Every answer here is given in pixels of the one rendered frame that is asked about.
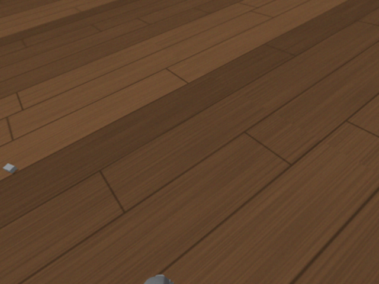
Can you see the small box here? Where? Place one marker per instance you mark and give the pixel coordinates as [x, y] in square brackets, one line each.
[10, 168]

